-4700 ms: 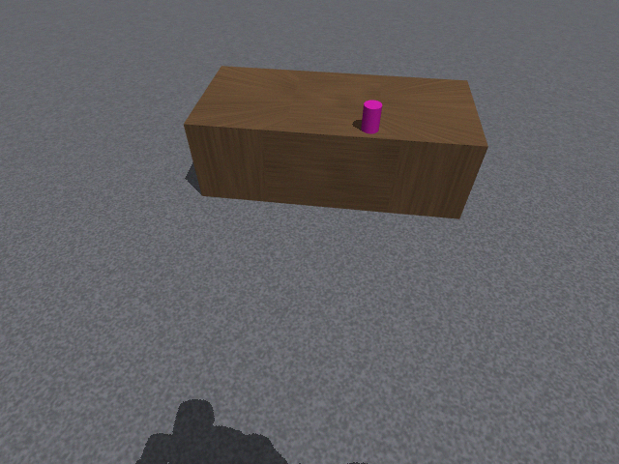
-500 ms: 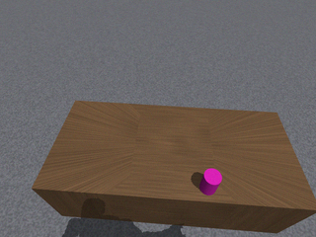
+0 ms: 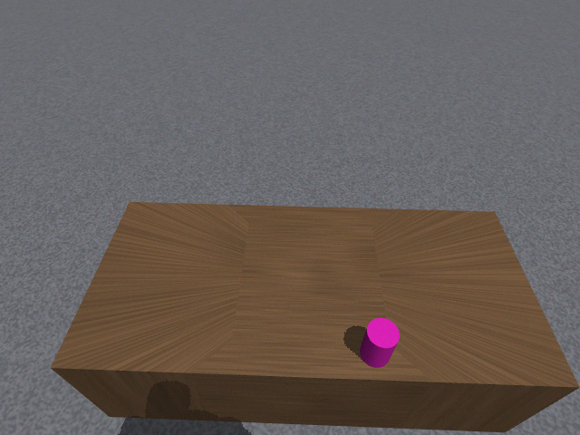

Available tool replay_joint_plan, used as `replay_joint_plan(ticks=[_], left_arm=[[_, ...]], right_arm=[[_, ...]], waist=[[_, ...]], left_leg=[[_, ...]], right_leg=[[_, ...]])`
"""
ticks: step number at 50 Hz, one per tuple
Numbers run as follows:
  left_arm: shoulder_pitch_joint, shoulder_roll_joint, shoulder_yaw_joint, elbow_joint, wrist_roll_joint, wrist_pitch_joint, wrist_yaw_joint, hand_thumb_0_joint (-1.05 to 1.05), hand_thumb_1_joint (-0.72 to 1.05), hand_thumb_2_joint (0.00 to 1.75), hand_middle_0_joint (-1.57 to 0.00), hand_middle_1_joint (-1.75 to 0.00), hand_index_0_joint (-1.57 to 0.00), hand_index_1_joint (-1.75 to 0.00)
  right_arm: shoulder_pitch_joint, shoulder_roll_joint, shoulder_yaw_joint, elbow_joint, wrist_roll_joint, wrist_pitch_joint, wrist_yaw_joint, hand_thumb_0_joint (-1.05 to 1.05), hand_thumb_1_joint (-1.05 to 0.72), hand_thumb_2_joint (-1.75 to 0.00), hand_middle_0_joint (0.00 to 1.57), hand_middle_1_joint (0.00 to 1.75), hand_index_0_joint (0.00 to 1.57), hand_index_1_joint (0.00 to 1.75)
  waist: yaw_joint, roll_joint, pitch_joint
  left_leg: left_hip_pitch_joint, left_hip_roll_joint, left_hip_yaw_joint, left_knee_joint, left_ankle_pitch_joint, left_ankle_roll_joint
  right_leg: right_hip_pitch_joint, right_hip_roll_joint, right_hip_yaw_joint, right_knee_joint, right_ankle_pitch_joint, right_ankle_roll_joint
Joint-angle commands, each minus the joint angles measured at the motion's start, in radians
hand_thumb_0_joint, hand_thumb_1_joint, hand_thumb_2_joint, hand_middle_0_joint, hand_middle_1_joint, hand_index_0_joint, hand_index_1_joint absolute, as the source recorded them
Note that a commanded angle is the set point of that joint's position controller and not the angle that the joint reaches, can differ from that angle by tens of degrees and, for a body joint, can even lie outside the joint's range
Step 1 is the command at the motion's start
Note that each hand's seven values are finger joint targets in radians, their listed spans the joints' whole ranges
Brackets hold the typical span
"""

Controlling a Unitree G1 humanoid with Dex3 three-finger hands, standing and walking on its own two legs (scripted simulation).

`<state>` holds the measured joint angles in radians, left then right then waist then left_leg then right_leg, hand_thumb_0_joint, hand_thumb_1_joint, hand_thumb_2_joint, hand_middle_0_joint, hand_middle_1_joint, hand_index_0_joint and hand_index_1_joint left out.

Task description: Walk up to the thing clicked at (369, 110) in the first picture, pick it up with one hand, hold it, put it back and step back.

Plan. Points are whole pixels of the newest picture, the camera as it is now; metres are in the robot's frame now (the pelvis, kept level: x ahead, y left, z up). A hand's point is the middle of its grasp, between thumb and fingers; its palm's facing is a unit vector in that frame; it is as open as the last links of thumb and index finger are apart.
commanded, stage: walk up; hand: right
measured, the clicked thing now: (378, 343) +0.43 -0.19 -0.34
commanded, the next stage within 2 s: stand in 0.44 s
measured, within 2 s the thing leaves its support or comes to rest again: neither
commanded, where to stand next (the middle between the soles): +0.06 +0.01 m, yaw +0 degrees
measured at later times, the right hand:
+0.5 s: hand out of the picture +0.10 -0.25 -0.15, palm faces -0.01 +0.94 -0.33, open 7.4 cm
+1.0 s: hand out of the picture +0.10 -0.26 -0.15, palm faces -0.01 +0.94 -0.34, open 7.4 cm
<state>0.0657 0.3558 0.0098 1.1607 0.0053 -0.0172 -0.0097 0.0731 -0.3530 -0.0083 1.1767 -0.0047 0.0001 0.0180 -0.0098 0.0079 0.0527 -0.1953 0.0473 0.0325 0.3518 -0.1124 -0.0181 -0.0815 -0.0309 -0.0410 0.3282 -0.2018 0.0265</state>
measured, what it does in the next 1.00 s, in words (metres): stands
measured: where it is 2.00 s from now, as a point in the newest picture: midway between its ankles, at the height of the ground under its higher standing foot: outside the picture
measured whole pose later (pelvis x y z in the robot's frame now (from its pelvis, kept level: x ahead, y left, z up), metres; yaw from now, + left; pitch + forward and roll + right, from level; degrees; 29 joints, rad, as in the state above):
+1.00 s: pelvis +0.02 -0.01 +0.00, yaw +0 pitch -2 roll +0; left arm 0.11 0.36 0.01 1.13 0.01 -0.01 -0.01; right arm 0.08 -0.35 0.00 1.15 -0.01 -0.01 0.01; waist -0.01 0.00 0.05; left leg -0.17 0.05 0.03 0.33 -0.13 -0.03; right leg -0.06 -0.03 -0.04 0.31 -0.22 0.02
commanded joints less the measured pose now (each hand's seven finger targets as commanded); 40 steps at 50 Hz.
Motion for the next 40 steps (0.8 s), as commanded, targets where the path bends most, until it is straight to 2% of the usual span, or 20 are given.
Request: replay_joint_plan(ticks=[1, 4, 9, 14, 20, 22, 25, 30, 37, 39, 40], left_arm=[[-0.048, 0.215, 0.040, -0.058, 0.001, -0.013, 0.013, 0.00, 0.90, 0.90, -0.20, -0.30, -0.20, -0.30], [-0.042, 0.211, 0.041, -0.058, 0.003, -0.013, 0.012, 0.00, 0.90, 0.90, -0.20, -0.30, -0.20, -0.30], [-0.042, 0.206, 0.043, -0.058, 0.003, -0.015, 0.013, 0.00, 0.90, 0.90, -0.20, -0.30, -0.20, -0.30], [-0.035, 0.203, 0.042, -0.055, 0.002, -0.014, 0.016, 0.00, 0.90, 0.90, -0.20, -0.30, -0.20, -0.30], [-0.036, 0.203, 0.043, -0.061, 0.006, -0.012, 0.016, 0.00, 0.90, 0.90, -0.20, -0.30, -0.20, -0.30], [-0.019, 0.205, 0.039, -0.062, 0.003, -0.009, 0.016, 0.00, 0.90, 0.90, -0.20, -0.30, -0.20, -0.30], [-0.021, 0.203, 0.037, -0.068, 0.004, -0.009, 0.016, 0.00, 0.90, 0.90, -0.20, -0.30, -0.20, -0.30], [-0.011, 0.208, 0.035, -0.076, 0.005, -0.015, 0.015, 0.00, 0.90, 0.90, -0.20, -0.30, -0.20, -0.30], [0.006, 0.211, 0.035, -0.080, 0.005, -0.013, 0.015, 0.00, 0.90, 0.90, -0.20, -0.30, -0.20, -0.30], [0.008, 0.212, 0.034, -0.082, 0.003, -0.014, 0.017, 0.00, 0.90, 0.90, -0.20, -0.30, -0.20, -0.30], [0.013, 0.207, 0.034, -0.081, 0.004, -0.015, 0.016, 0.00, 0.90, 0.90, -0.20, -0.30, -0.20, -0.30]], right_arm=[[-0.063, -0.208, -0.034, -0.066, -0.003, -0.025, -0.012, 0.00, -0.90, -0.90, 0.20, 0.30, 0.20, 0.30], [-0.059, -0.210, -0.035, -0.069, -0.003, -0.026, -0.013, 0.00, -0.90, -0.90, 0.20, 0.30, 0.20, 0.30], [-0.042, -0.204, -0.036, -0.066, -0.001, -0.027, -0.014, 0.00, -0.90, -0.90, 0.20, 0.30, 0.20, 0.30], [-0.043, -0.204, -0.040, -0.067, 0.000, -0.024, -0.016, 0.00, -0.90, -0.90, 0.20, 0.30, 0.20, 0.30], [-0.050, -0.205, -0.041, -0.071, -0.003, -0.021, -0.018, 0.00, -0.90, -0.90, 0.20, 0.30, 0.20, 0.30], [-0.046, -0.196, -0.037, -0.080, -0.007, -0.025, -0.020, 0.00, -0.90, -0.90, 0.20, 0.30, 0.20, 0.30], [-0.042, -0.201, -0.039, -0.080, -0.006, -0.025, -0.020, 0.00, -0.90, -0.90, 0.20, 0.30, 0.20, 0.30], [-0.041, -0.206, -0.038, -0.088, -0.005, -0.026, -0.018, 0.00, -0.90, -0.90, 0.20, 0.30, 0.20, 0.30], [-0.052, -0.205, -0.034, -0.087, -0.003, -0.029, -0.019, 0.00, -0.90, -0.90, 0.20, 0.30, 0.20, 0.30], [-0.042, -0.200, -0.032, -0.086, -0.003, -0.029, -0.019, 0.00, -0.90, -0.90, 0.20, 0.30, 0.20, 0.30], [-0.045, -0.206, -0.032, -0.086, -0.002, -0.028, -0.019, 0.00, -0.90, -0.90, 0.20, 0.30, 0.20, 0.30]], waist=[[0.008, 0.019, -0.072], [0.007, 0.023, -0.082], [0.003, 0.005, -0.099], [0.003, 0.007, -0.105], [0.002, 0.003, -0.098], [0.001, -0.018, -0.069], [-0.002, -0.011, -0.062], [-0.006, 0.003, -0.087], [0.004, 0.002, -0.099], [0.002, -0.007, -0.095], [0.003, 0.000, -0.090]], left_leg=[[0.030, 0.089, -0.119, -0.085, -0.042, 0.025], [0.028, 0.092, -0.124, -0.090, -0.050, 0.028], [0.058, 0.089, -0.109, -0.060, 0.051, 0.028], [0.082, 0.090, -0.103, -0.051, 0.087, 0.029], [0.076, 0.089, -0.102, -0.056, 0.055, 0.032], [0.078, 0.096, -0.109, -0.078, 0.056, 0.020], [0.079, 0.093, -0.107, -0.076, 0.030, 0.020], [0.099, 0.093, -0.102, -0.062, 0.038, 0.025], [0.118, 0.101, -0.096, -0.050, 0.133, 0.022], [0.108, 0.100, -0.095, -0.050, 0.141, 0.023], [0.108, 0.096, -0.093, -0.051, 0.111, 0.022]], right_leg=[[-0.033, -0.096, 0.082, -0.069, 0.020, -0.041], [-0.023, -0.095, 0.076, -0.066, 0.027, -0.041], [-0.018, -0.101, 0.077, -0.069, 0.064, -0.038], [-0.024, -0.101, 0.070, -0.067, 0.087, -0.035], [-0.029, -0.103, 0.072, -0.073, 0.073, -0.035], [-0.057, -0.107, 0.075, -0.071, 0.040, -0.037], [-0.066, -0.110, 0.082, -0.080, 0.010, -0.037], [-0.056, -0.117, 0.091, -0.091, 0.036, -0.036], [-0.041, -0.114, 0.082, -0.074, 0.103, -0.036], [-0.031, -0.115, 0.080, -0.075, 0.121, -0.035], [-0.035, -0.114, 0.082, -0.083, 0.102, -0.032]])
